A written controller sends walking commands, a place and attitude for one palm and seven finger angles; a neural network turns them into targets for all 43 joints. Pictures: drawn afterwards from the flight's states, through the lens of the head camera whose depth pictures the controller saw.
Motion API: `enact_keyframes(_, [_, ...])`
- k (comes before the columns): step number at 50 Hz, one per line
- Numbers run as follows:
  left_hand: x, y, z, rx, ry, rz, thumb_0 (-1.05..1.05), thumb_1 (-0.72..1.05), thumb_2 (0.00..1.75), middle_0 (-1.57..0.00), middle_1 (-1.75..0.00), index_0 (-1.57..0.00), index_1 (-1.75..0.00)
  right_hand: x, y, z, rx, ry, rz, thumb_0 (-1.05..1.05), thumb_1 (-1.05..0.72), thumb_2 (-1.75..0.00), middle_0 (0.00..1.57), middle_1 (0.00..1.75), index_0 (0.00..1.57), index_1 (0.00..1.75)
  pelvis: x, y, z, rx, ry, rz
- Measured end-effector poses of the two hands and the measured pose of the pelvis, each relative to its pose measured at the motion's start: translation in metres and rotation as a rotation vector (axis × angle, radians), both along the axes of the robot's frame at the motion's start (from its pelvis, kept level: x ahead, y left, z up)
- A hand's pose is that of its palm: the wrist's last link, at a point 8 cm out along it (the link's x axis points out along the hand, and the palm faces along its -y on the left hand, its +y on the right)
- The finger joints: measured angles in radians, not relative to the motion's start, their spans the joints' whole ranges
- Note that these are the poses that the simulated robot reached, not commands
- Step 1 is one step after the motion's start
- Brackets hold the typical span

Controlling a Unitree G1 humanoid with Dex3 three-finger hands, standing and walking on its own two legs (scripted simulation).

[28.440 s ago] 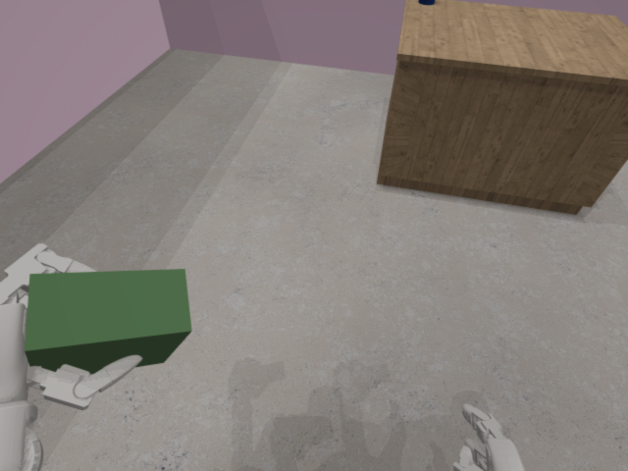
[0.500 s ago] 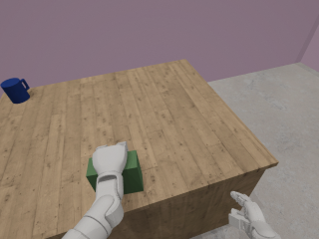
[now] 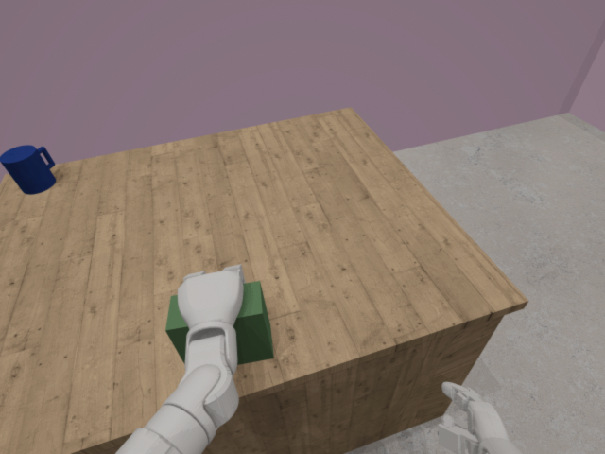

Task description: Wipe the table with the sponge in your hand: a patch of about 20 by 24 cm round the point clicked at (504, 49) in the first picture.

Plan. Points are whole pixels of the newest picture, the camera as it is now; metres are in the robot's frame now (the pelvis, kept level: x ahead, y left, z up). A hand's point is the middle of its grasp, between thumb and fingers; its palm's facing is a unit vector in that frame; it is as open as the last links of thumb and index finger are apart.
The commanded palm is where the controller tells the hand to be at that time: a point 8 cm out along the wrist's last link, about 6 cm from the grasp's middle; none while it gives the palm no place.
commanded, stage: wipe back along the third lane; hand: left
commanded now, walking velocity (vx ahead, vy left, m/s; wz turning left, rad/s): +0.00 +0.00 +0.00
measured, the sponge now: (227, 335) +0.30 +0.17 -0.04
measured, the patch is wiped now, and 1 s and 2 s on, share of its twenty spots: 1.00 1.00 1.00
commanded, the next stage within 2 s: slide back across to the middle lane in 0.20 s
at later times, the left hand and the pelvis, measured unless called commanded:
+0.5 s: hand (218, 316) +0.30 +0.18 +0.01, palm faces -0.03 -0.09 -1.00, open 10.2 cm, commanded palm +0.25 +0.18 +0.06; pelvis +0.00 +0.00 +0.00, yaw -1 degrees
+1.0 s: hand (179, 330) +0.27 +0.22 +0.02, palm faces -0.03 -0.14 -0.99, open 10.2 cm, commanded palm +0.22 +0.23 +0.07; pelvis +0.01 +0.00 +0.01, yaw -1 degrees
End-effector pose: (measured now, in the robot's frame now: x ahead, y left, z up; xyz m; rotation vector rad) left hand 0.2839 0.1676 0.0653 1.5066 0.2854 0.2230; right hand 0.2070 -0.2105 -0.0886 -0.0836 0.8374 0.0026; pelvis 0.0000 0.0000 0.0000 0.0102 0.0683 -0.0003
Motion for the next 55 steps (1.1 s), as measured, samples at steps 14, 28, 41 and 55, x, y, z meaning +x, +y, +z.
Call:
enact_keyframes(14, [0.002,0.0,0.0,0.001,0.01,0.002,0.0,-0.48,1.02,-0.68,-1.34,-0.7,-1.35,-0.001,-0.002,0.002,-0.01,-0.015,-0.001,0.01,-0.91,-0.9,0.2,0.3,0.2,0.3,-0.004,-0.003,0.0,0.001,-0.001,0.003])
enact_keyframes(28, [-0.001,0.008,0.005,-0.05,-0.002,0.015,-0.01,-0.48,1.03,-0.68,-1.34,-0.7,-1.35,-0.001,-0.01,0.008,-0.024,-0.036,-0.033,0.01,-0.91,-0.9,0.2,0.3,0.2,0.3,0.0,-0.005,0.004,0.002,-0.021,-0.014])
enact_keyframes(41, [-0.019,0.032,0.01,-0.075,-0.002,0.047,-0.01,-0.49,1.03,-0.68,-1.33,-0.7,-1.35,0.018,-0.011,0.022,-0.036,-0.105,-0.023,0.01,-0.91,-0.9,0.2,0.3,0.2,0.3,0.009,-0.002,0.007,-0.001,-0.045,-0.024])
enact_keyframes(55, [-0.039,0.064,0.01,-0.076,0.01,0.076,-0.01,-0.49,1.03,-0.68,-1.33,-0.71,-1.35,0.028,0.007,0.029,-0.041,-0.149,0.013,0.01,-0.91,-0.9,0.2,0.3,0.2,0.3,0.008,0.005,0.008,-0.006,-0.054,-0.02])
